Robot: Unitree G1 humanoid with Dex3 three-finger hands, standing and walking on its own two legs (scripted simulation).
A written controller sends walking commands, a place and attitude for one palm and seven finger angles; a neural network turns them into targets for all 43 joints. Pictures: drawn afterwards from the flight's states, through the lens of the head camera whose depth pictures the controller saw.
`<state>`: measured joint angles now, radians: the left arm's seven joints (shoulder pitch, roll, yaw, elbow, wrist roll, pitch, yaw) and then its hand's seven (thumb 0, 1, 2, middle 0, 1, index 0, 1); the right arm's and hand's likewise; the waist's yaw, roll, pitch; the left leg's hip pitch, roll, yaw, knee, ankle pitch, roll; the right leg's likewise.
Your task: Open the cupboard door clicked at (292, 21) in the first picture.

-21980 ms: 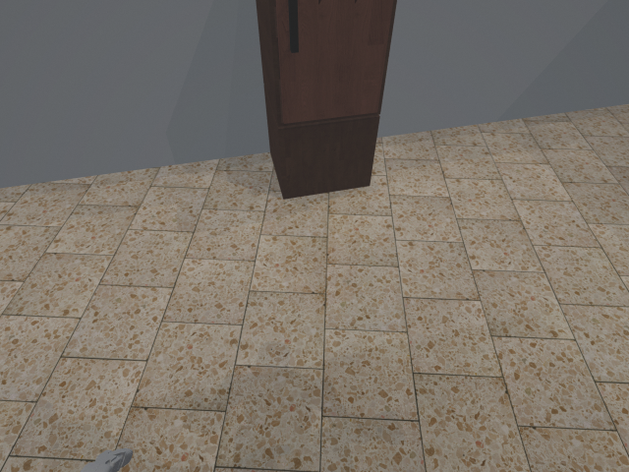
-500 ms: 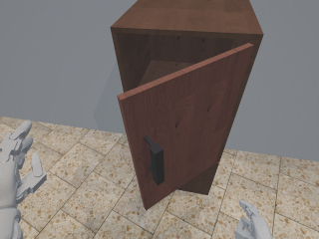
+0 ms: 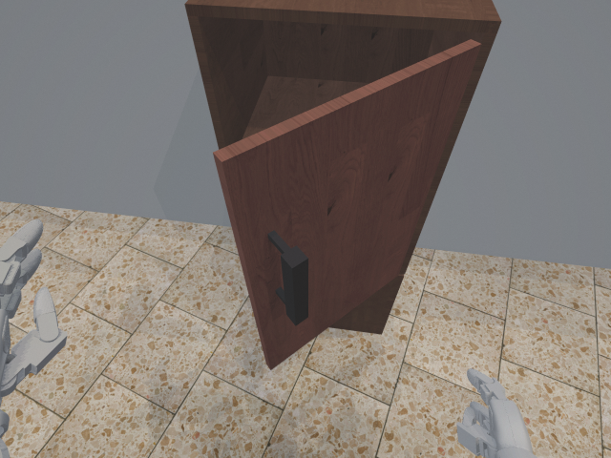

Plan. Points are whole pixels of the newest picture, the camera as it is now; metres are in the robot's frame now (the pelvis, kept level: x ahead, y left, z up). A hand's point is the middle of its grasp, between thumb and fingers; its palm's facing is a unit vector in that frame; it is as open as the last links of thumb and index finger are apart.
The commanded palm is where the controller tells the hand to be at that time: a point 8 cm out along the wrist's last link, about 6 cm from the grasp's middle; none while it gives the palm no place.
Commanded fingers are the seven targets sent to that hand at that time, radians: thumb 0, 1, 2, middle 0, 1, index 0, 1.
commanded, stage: step back with the hand held close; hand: left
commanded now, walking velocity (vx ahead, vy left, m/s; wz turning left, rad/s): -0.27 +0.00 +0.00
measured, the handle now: (287, 279) +0.34 +0.05 +0.03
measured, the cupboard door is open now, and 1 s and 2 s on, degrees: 45 45 45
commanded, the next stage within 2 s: stop stepping back and stand still in 1.12 s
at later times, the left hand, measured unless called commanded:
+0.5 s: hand out of the picture +0.10 +0.29 +0.15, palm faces +0.48 -0.75 -0.45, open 7.4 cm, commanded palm +0.03 +0.33 +0.17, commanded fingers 0.00 0.90 0.90 -0.20 -0.30 -0.20 -0.30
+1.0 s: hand out of the picture -0.01 +0.30 +0.16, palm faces +0.52 -0.72 -0.46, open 7.4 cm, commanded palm -0.10 +0.33 +0.17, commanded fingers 0.00 0.90 0.90 -0.20 -0.30 -0.20 -0.30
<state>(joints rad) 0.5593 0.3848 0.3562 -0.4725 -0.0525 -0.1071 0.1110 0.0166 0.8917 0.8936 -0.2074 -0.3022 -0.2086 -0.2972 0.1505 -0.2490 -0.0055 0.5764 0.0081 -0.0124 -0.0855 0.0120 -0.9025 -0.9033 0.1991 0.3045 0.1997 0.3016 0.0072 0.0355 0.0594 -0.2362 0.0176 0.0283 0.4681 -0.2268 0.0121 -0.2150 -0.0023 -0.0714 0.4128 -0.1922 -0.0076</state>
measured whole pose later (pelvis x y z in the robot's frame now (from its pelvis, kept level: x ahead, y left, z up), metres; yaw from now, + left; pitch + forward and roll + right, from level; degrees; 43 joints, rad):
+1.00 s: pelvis -0.20 +0.01 -0.02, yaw +8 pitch +1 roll +1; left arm 0.41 0.46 0.45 -0.56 -0.02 -0.23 0.14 0.02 0.89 0.89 -0.21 -0.30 -0.21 -0.30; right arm 0.07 -0.18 -0.01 0.60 -0.01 -0.12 -0.07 0.01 -0.90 -0.90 0.20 0.30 0.20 0.30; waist 0.04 -0.09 0.10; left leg -0.34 0.00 0.05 0.59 -0.24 0.02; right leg -0.52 0.03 0.12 0.84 -0.37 0.03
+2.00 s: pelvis -0.37 -0.04 -0.01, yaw -2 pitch +0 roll -1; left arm 0.51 0.38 0.41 -0.40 -0.03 -0.22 0.16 0.01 0.89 0.89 -0.21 -0.30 -0.21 -0.30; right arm 0.24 -0.19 0.03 0.64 0.00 -0.10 -0.07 0.01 -0.90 -0.90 0.20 0.30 0.20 0.30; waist 0.02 0.03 -0.05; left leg -0.29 0.01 0.06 0.58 -0.29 0.04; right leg -0.21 0.05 -0.04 0.53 -0.33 -0.05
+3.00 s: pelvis -0.39 -0.04 +0.00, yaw -2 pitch -2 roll +0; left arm 0.29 0.19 0.00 1.14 0.00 0.00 0.02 0.01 0.91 0.89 -0.20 -0.30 -0.20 -0.29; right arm 0.25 -0.17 0.01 1.13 -0.02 0.02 -0.02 0.01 -0.91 -0.90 0.20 0.30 0.20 0.30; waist 0.00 0.05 0.05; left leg -0.18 -0.03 0.06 0.39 -0.17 0.05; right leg -0.14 0.02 -0.07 0.40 -0.22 -0.04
